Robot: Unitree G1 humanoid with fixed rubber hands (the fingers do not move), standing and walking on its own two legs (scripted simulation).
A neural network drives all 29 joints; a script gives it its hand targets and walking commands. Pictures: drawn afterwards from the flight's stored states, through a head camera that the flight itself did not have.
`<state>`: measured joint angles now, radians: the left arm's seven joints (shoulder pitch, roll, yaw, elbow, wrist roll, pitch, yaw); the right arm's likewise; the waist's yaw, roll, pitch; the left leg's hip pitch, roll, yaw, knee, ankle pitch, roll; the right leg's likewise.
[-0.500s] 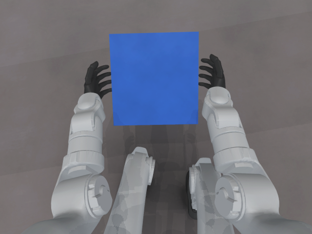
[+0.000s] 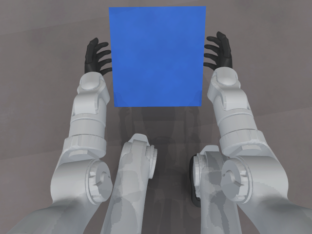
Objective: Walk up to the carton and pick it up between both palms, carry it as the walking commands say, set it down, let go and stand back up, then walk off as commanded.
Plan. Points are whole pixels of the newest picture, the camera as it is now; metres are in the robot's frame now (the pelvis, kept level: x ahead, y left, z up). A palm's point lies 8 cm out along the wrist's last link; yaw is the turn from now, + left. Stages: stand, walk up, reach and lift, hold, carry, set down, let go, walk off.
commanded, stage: set down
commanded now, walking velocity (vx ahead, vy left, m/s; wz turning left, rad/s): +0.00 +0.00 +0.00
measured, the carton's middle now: (157, 61) +0.53 +0.10 -0.22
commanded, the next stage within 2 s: none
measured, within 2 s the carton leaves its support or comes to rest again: neither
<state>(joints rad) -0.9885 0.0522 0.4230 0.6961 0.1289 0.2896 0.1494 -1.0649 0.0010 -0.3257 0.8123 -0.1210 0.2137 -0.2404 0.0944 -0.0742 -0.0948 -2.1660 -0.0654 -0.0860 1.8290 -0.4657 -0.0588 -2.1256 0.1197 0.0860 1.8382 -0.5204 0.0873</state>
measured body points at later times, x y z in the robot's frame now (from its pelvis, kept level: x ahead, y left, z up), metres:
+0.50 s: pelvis -0.02 -0.02 -0.06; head +0.35 +0.05 +0.18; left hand +0.47 +0.24 -0.25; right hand +0.55 -0.05 -0.22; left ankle +0.12 +0.13 -0.43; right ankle +0.11 -0.14 -0.43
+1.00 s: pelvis +0.00 +0.00 -0.09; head +0.35 +0.04 +0.19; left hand +0.50 +0.24 -0.26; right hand +0.56 -0.07 -0.25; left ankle +0.12 +0.13 -0.43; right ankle +0.11 -0.14 -0.43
